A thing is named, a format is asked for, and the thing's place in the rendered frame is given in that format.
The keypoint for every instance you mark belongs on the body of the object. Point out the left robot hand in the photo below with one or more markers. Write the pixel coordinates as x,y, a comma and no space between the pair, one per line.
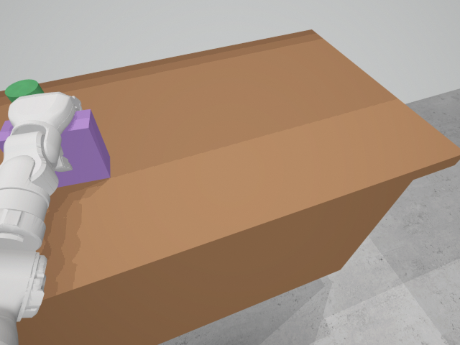
56,109

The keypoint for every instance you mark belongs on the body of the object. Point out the sponge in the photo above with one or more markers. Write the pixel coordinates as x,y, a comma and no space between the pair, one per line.
82,145

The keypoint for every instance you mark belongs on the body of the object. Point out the left robot forearm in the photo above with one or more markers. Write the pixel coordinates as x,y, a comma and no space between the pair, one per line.
27,180

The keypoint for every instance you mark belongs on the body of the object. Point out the table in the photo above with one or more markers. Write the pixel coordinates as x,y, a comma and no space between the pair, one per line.
237,174

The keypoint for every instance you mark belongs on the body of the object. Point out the left robot upper arm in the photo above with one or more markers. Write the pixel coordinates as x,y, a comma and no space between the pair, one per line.
22,281

